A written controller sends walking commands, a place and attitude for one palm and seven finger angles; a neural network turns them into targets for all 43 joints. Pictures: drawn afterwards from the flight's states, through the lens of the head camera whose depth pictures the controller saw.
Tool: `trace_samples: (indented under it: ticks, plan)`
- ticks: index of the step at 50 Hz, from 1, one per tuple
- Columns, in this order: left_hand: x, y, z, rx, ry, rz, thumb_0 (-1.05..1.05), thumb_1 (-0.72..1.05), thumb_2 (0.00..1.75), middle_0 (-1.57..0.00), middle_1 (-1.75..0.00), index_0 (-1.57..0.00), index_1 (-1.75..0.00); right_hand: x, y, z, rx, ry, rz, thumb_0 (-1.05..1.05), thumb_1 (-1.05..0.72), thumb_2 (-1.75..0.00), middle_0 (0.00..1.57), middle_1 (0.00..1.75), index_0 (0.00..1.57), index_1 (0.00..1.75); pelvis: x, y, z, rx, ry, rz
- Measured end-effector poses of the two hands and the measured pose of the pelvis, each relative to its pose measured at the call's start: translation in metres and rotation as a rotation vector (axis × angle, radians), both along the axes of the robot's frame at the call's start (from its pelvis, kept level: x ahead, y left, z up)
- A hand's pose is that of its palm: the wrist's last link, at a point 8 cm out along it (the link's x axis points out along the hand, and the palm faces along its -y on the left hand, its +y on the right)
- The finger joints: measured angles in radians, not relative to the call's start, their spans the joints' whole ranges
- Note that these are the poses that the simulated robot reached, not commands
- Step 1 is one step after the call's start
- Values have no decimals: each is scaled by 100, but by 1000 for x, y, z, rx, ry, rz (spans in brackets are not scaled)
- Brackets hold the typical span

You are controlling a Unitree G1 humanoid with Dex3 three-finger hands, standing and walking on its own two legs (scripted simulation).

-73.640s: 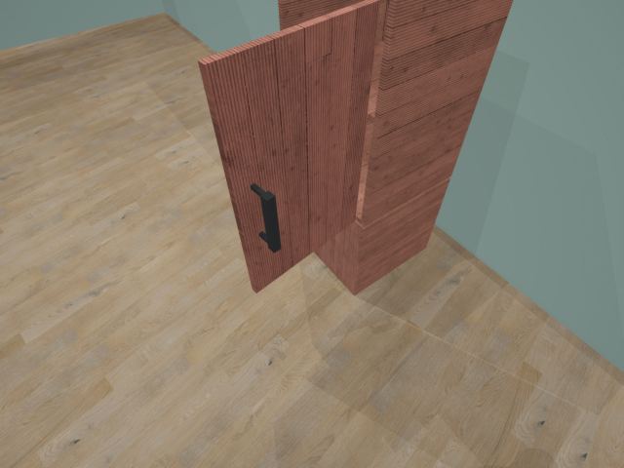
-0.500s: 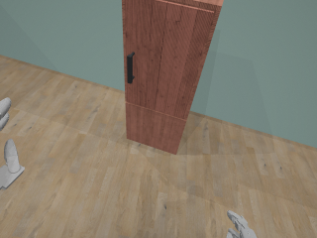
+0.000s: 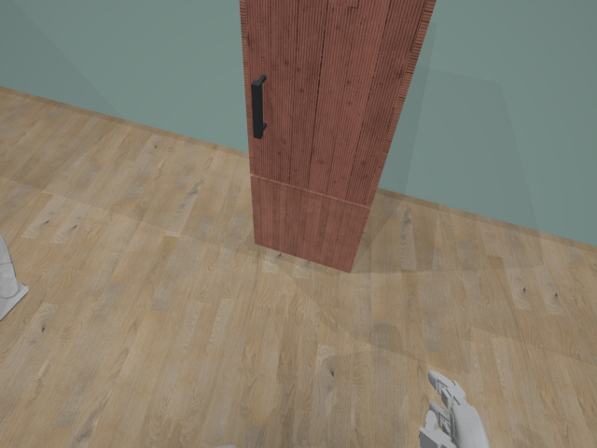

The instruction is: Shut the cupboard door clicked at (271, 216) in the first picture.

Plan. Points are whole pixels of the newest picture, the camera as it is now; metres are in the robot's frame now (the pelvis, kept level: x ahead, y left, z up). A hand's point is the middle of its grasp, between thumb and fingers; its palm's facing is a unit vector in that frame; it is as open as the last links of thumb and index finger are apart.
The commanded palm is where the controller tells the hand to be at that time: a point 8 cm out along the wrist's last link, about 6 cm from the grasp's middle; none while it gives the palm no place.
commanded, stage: stop stepping back and stand still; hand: left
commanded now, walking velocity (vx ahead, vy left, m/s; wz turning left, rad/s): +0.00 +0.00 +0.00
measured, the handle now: (260, 107) +0.90 +0.13 -0.07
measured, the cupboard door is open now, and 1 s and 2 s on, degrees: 0 0 0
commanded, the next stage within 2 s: let the arm hang, fingers relaxed in 0.46 s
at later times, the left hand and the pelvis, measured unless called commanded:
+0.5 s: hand (53, 253) +0.26 +0.25 +0.19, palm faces +0.37 -0.80 -0.47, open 7.4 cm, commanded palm +0.19 +0.30 +0.19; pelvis +0.04 +0.00 +0.01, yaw -1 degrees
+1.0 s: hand out of the picture -0.01 +0.19 -0.17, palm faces +0.05 -0.98 -0.19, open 7.0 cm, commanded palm none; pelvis +0.01 +0.00 +0.01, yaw +2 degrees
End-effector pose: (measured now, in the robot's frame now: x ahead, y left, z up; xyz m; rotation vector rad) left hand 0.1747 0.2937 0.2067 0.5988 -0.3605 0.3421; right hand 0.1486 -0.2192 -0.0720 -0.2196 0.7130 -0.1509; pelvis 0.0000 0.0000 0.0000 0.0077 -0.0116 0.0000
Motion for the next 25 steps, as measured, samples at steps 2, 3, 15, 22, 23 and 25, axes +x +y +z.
trace_samples:
  ticks: [2, 3, 15, 22, 23, 25]
  plan:
    - [0, 0, 12, 41, 4, 5, 2, 89, 90, -21, -30, -21, -30, 10, 9, 0, 37, -2, 20, 2, -91, -90, 21, 30, 21, 30, 5, 0, 4, -13, 16, 4]
    - [-1, 0, 16, 52, 12, 13, 2, 89, 90, -21, -30, -21, -30, 14, 12, -1, 52, -1, 26, 2, -91, -90, 21, 30, 21, 30, 9, 0, 5, -17, 25, 3]
    - [27, 12, -45, -196, 182, 150, 2, 89, 90, -21, -30, -21, -30, 43, -7, -4, 4, 56, 2, 2, -91, -90, 21, 30, 21, 30, 41, 1, 7, -2, 34, -4]
    - [44, -10, -15, -118, 66, -1, 2, 89, 90, -21, -30, -21, -30, 50, -23, 18, -38, -10, -38, 2, -91, -90, 21, 30, 21, 30, 43, -3, 7, -8, 43, -5]
    - [43, -10, -9, -92, 59, -11, 2, 89, 90, -21, -30, -21, -30, 50, -24, 20, -37, -16, -45, 2, -91, -90, 21, 30, 21, 30, 43, -3, 8, -9, 46, -6]
    - [41, -7, -2, -47, 61, -14, 2, 89, 90, -21, -30, -21, -30, 49, -26, 20, -30, -18, -59, 2, -91, -90, 21, 30, 21, 30, 43, -3, 8, -12, 52, -10]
